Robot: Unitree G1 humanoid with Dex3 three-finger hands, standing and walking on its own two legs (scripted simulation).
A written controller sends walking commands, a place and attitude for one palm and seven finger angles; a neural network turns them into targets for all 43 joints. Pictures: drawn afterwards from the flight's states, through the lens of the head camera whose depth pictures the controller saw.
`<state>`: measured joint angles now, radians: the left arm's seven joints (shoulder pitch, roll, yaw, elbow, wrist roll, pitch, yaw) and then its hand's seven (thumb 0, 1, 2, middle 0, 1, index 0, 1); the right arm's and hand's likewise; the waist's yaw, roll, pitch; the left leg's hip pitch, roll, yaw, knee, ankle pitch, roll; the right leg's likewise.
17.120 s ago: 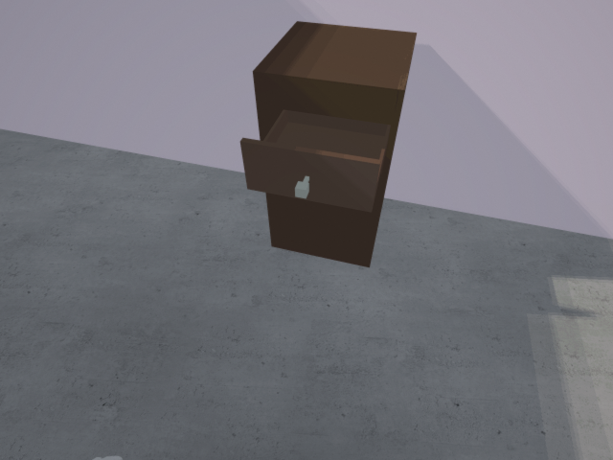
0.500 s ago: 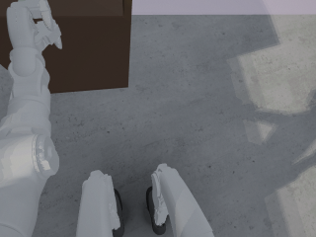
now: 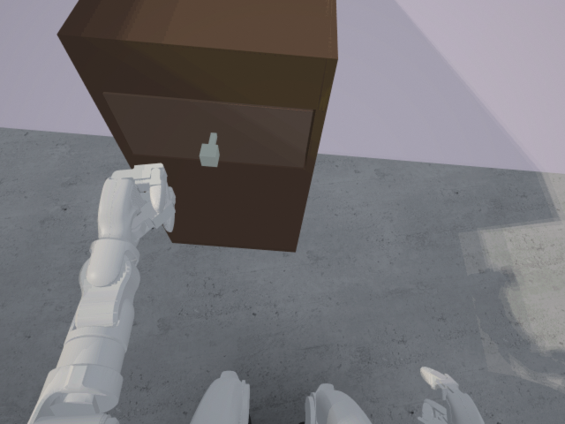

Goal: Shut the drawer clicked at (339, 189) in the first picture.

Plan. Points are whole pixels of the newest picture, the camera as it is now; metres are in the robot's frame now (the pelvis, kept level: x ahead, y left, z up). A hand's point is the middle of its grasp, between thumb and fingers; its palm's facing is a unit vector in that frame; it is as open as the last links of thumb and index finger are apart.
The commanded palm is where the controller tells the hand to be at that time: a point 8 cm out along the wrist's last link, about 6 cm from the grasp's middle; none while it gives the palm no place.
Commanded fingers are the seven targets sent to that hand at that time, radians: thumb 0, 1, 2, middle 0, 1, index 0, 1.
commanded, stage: draw the hand back to the body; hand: left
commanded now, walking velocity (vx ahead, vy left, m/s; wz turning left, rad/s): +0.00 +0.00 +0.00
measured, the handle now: (211, 148) +0.61 +0.15 -0.09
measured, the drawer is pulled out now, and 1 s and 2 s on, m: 0.00 0.00 0.00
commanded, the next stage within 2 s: step back with the hand held close in 0.96 s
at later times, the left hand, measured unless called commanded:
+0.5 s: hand (41, 247) +0.28 +0.22 +0.18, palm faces +0.20 -0.94 -0.29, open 3.2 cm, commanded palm +0.23 +0.28 +0.20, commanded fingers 0.00 0.90 0.90 -1.40 -1.60 -1.40 -1.60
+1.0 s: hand out of the picture +0.20 +0.25 +0.25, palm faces +0.40 -0.84 -0.37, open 3.2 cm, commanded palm +0.15 +0.29 +0.27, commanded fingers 0.00 0.90 0.90 -1.40 -1.60 -1.40 -1.60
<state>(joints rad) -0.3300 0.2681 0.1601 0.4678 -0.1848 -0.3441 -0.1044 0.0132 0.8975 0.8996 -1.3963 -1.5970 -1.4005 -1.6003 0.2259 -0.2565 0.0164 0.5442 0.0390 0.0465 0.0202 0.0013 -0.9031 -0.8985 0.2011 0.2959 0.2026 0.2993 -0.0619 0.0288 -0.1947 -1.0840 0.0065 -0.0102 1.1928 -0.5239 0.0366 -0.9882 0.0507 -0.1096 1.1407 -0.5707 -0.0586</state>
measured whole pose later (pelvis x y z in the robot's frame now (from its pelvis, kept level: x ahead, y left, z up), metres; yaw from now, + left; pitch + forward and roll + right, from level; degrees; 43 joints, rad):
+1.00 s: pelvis +0.02 +0.01 +0.10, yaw +0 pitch -3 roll -1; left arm 0.54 0.31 0.27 -0.44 -0.09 -0.06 0.11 0.01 0.89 0.90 -1.40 -1.60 -1.40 -1.60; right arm 0.20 -0.23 0.03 0.57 0.03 -0.06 -0.06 0.01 -0.90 -0.90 0.20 0.30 0.20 0.30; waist 0.06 0.08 -0.01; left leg -0.17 -0.03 0.03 0.49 -0.27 0.05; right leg -0.09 0.03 -0.04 0.44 -0.30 -0.03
